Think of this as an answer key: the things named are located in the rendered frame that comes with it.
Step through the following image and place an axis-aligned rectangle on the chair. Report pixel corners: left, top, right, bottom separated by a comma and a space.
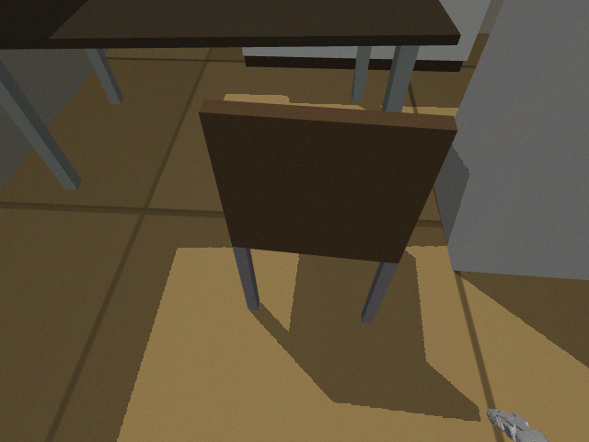
199, 99, 457, 324

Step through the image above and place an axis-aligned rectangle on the table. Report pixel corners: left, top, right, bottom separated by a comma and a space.
0, 0, 461, 190

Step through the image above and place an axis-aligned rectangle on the right robot hand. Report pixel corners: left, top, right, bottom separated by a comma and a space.
487, 409, 549, 442

